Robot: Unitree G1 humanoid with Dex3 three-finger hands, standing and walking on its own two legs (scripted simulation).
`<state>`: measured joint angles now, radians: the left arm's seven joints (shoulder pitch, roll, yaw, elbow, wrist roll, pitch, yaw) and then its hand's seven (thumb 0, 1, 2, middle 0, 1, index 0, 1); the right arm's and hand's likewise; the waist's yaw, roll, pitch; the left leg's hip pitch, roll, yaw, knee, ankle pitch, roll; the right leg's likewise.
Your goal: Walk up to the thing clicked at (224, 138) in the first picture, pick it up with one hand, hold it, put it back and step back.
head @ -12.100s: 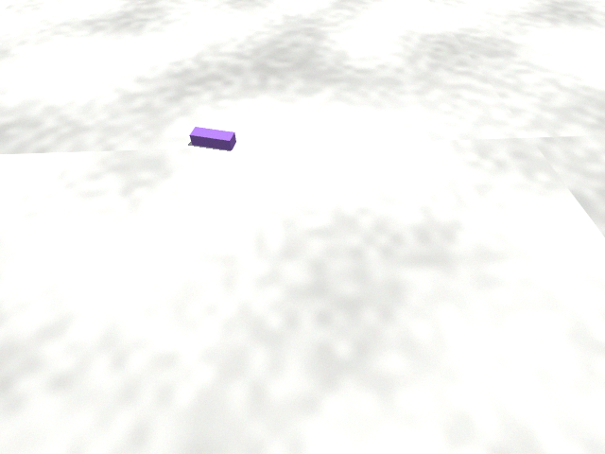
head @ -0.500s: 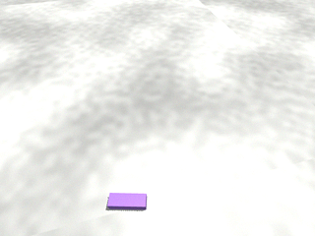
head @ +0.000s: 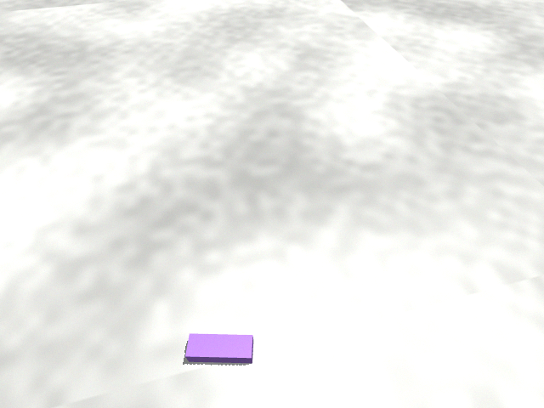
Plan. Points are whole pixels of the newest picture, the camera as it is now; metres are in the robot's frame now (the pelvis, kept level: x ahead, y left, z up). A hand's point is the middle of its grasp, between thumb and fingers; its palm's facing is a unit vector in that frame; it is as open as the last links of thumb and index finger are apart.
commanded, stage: rise first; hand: left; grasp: from above
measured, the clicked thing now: (220, 348) +0.42 +0.21 -0.75
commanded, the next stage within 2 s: none
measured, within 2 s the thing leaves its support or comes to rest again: neither
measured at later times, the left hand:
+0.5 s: hand out of the picture +0.12 +0.26 -0.20, palm faces -0.10 -0.91 -0.41, open 12.7 cm
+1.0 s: hand out of the picture +0.15 +0.28 -0.33, palm faces -0.39 -0.68 -0.62, open 14.2 cm
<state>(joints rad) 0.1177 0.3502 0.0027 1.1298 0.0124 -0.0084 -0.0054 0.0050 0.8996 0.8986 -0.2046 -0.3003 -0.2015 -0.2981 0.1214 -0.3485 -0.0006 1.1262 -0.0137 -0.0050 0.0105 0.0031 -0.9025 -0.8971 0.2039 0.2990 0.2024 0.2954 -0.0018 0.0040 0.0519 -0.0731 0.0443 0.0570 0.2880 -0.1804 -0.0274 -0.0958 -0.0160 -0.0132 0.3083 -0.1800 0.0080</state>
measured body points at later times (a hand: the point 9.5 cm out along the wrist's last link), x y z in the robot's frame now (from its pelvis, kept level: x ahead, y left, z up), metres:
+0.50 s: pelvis -0.01 +0.01 -0.05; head +0.06 +0.02 +0.40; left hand +0.13 +0.31 -0.17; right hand +0.11 -0.24 -0.16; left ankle -0.02 +0.13 -0.75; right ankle -0.01 -0.12 -0.75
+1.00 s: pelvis -0.04 +0.01 -0.18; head +0.10 +0.03 +0.25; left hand +0.17 +0.31 -0.30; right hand +0.16 -0.23 -0.27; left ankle -0.02 +0.13 -0.75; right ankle -0.01 -0.12 -0.75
